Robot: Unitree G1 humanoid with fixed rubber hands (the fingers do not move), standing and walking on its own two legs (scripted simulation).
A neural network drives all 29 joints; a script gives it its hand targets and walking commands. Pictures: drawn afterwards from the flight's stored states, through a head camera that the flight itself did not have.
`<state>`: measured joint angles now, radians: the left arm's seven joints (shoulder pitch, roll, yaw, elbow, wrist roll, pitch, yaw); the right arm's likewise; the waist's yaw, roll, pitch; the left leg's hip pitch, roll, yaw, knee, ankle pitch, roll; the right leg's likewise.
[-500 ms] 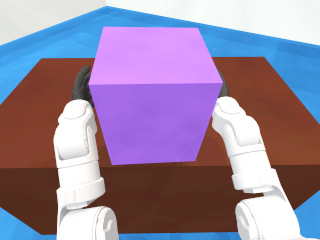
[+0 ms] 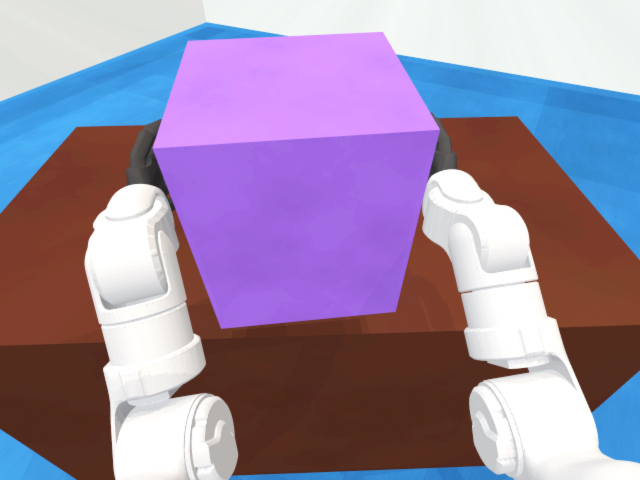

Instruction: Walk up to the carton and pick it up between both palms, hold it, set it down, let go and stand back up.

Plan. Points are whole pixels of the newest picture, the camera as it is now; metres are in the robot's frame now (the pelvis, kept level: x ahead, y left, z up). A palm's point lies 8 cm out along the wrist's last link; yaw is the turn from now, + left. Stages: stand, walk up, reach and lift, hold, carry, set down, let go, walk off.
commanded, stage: reach and lift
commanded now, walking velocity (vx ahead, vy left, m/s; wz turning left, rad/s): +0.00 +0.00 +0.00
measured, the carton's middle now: (298, 185) +0.39 +0.01 +0.21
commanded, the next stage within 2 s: hold in 0.64 s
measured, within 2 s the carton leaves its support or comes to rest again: neither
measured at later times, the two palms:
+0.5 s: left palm (145, 187) +0.35 +0.16 +0.25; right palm (436, 168) +0.37 -0.14 +0.24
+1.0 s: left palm (139, 167) +0.35 +0.15 +0.28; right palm (450, 147) +0.36 -0.15 +0.27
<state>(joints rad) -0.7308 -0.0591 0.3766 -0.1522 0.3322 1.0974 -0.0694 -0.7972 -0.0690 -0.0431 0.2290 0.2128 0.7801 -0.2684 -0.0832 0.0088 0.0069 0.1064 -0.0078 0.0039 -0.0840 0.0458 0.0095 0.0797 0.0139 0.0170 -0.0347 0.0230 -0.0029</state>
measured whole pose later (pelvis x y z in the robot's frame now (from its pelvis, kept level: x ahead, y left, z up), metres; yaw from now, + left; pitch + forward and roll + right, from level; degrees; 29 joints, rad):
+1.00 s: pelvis +0.00 +0.00 +0.00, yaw -1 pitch -4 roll +0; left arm -0.85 -0.01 0.39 -0.10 0.35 1.24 -0.11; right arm -0.93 -0.10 -0.06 0.28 0.28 0.90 -0.32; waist -0.08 0.02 -0.05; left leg 0.10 -0.01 0.02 -0.06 0.03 0.01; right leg 0.06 0.02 0.04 0.00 0.01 0.00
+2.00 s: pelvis +0.00 +0.00 +0.00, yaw +0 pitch -3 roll +0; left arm -0.83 0.00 0.39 -0.15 0.35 1.25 -0.13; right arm -0.93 -0.09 -0.06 0.24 0.28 0.92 -0.34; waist -0.09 0.02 -0.05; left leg 0.08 -0.01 0.00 -0.08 0.05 0.01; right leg 0.04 0.02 0.03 -0.01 0.01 0.00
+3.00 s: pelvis +0.00 +0.00 +0.00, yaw +0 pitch -3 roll +0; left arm -0.83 0.00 0.39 -0.15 0.36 1.25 -0.13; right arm -0.92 -0.09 -0.06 0.23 0.28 0.92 -0.34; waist -0.09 0.02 -0.05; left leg 0.08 -0.01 0.00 -0.08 0.05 0.01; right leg 0.05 0.02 0.03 -0.01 0.01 0.00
